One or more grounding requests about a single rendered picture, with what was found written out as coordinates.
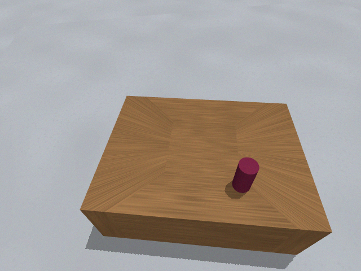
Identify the can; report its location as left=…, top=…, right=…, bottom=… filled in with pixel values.
left=232, top=158, right=259, bottom=193

